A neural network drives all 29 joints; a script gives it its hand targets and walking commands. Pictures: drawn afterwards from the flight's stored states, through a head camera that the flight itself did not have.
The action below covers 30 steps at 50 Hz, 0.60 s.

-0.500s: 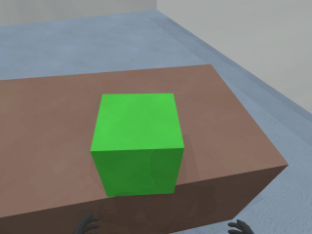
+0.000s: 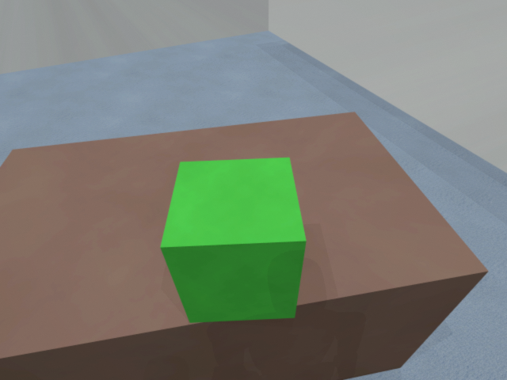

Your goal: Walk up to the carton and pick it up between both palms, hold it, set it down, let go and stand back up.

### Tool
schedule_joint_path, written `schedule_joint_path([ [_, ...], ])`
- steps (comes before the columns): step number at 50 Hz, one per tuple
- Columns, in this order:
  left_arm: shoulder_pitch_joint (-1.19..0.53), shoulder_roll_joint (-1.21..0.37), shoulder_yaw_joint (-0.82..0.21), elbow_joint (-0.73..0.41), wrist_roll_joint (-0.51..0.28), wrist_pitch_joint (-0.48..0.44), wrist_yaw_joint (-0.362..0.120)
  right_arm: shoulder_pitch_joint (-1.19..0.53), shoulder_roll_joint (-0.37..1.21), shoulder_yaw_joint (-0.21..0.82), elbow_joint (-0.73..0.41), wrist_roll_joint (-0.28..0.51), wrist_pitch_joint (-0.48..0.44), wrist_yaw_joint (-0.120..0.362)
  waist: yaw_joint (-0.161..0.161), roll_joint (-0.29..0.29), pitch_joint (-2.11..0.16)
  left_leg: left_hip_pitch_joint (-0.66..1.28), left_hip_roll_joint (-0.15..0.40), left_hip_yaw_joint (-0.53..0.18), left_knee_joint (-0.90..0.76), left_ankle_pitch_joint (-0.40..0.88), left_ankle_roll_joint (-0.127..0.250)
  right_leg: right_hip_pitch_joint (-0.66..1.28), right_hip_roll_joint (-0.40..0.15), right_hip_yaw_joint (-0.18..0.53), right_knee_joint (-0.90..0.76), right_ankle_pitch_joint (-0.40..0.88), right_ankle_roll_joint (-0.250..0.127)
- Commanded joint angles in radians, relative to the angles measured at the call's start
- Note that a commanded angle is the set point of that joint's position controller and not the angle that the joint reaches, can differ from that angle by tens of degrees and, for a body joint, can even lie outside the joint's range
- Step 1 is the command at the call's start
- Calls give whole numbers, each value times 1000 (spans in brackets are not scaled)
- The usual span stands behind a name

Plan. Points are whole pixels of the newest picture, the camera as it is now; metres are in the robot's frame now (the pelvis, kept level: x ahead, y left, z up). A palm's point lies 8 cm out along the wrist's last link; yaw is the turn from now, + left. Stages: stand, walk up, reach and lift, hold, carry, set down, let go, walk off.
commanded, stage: stand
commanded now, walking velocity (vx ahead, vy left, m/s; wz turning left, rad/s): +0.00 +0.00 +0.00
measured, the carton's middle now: (238, 241) +0.40 +0.06 +0.00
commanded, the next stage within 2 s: none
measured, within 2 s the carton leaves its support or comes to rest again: neither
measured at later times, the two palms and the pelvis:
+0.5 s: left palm out of the picture -0.06 +0.18 -0.15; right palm out of the picture -0.07 -0.18 -0.15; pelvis -0.01 +0.00 +0.00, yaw +0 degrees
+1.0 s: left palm out of the picture -0.04 +0.17 -0.15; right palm out of the picture -0.06 -0.20 -0.16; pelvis -0.01 -0.02 +0.00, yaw +1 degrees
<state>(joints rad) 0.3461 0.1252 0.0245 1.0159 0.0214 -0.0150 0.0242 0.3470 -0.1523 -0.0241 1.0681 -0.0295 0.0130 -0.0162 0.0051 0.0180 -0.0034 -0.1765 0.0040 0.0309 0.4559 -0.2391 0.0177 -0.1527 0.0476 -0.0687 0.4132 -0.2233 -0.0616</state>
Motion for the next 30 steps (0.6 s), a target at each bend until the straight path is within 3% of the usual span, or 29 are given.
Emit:
schedule_joint_path([
  [1, 54, 97, 18, 2, -2, -19, 8, 61, -73, -7, 3, 2, -20, -11, 3, 10, 120, -59, 79, -105, -134, 30, 35, -75, -137, 167, -153, -20, -13],
  [3, 59, 86, 14, 28, -2, -17, 9, 67, -66, -4, 21, 3, -20, -14, 4, 10, 126, -62, 78, -106, -139, 23, 34, -74, -135, 164, -152, -21, -11],
  [4, 55, 97, 17, 49, -3, -14, 7, 68, -62, 2, 38, 6, -22, -15, -8, -18, 127, -55, 92, -106, -153, 16, 28, -63, -129, 149, -158, -29, -7],
  [6, 72, 83, 16, 64, -9, -12, 8, 87, -28, 13, 56, 10, -23, -16, 7, 21, 145, -89, 80, -102, -162, -8, 29, -55, -129, 154, -138, -28, -1],
  [8, 81, 60, 6, 90, -7, -11, 10, 78, -31, 16, 66, 4, -27, -21, 15, -11, 149, -93, 91, -106, -162, -2, 38, -50, -136, 155, -142, -3, -11],
  [9, 82, 52, 4, 102, -4, -12, 11, 79, -48, 17, 75, 2, -27, -19, 8, 14, 174, -112, 86, -100, -158, 4, 31, -46, -130, 157, -134, 6, -1],
  [12, 99, 61, 0, 133, -10, -6, 15, 115, -38, 17, 89, 5, -16, -24, -8, -11, 177, -54, 77, -93, -147, -29, 26, -127, -132, 167, -170, -99, -4],
  [13, 73, 44, -1, 138, -5, -2, 15, 95, -47, 18, 87, 5, -18, -26, -13, 25, 209, -105, 89, -110, -159, -39, 29, -95, -138, 157, -157, -59, 3],
  [15, 81, 58, 5, 145, -6, -7, 16, 117, -12, 25, 93, 10, -21, -25, -10, -16, 122, -58, 84, -110, -161, -9, 29, -62, -120, 138, -124, -28, -2],
  [16, 79, 42, 2, 142, -4, -11, 16, 91, -20, 23, 97, 6, -21, -26, 4, -1, 142, -58, 90, -106, -148, 31, 35, -63, -132, 139, -135, 19, 6],
  [17, 73, 32, -5, 143, -7, -9, 16, 102, -19, 22, 110, 12, -20, -29, -4, -50, 133, -92, 97, -127, -156, 6, 37, -50, -121, 130, -137, 4, -6],
  [18, 76, 7, -7, 160, 1, -11, 21, 111, -9, 24, 109, 8, -19, -27, -19, -35, 127, -61, 83, -104, -127, 19, 28, -42, -132, 152, -147, -14, -7],
  [20, 97, 11, -20, 170, -15, -1, 20, 114, 10, 31, 118, 10, -13, -27, -10, -29, 180, -71, 81, -98, -144, -12, 28, -107, -134, 162, -168, -74, -4],
  [21, 88, 21, -19, 164, -10, -4, 19, 106, -2, 32, 125, 8, -8, -27, -10, 13, 154, -67, 79, -96, -142, -48, 32, -94, -124, 159, -158, -79, -6],
  [23, 50, 34, -13, 173, 0, -1, 13, 110, 18, 42, 125, 4, -16, -23, -27, -63, 128, -91, 84, -96, -138, -2, 24, -54, -139, 160, -135, -36, -11],
  [24, 48, 47, -3, 153, 0, 0, 15, 108, 5, 38, 132, 6, -16, -24, -13, -4, 98, -53, 75, -80, -125, -1, 26, -62, -144, 163, -153, -75, -3],
  [25, 66, 55, 2, 161, -8, -5, 15, 75, -12, 34, 132, 9, -15, -31, 2, 24, 117, -68, 75, -80, -128, 24, 17, -56, -130, 158, -141, -33, 3],
  [29, 73, 32, -11, 181, -8, 0, 20, 120, 24, 46, 146, 4, -16, -30, -12, -55, 135, -61, 84, -97, -130, 11, 17, -93, -135, 161, -165, -77, -7],
  [30, 59, 0, -23, 180, -12, 1, 19, 87, 6, 47, 131, 7, -15, -29, -19, -11, 129, -69, 90, -106, -132, -15, 27, -91, -131, 155, -151, -66, -8],
])
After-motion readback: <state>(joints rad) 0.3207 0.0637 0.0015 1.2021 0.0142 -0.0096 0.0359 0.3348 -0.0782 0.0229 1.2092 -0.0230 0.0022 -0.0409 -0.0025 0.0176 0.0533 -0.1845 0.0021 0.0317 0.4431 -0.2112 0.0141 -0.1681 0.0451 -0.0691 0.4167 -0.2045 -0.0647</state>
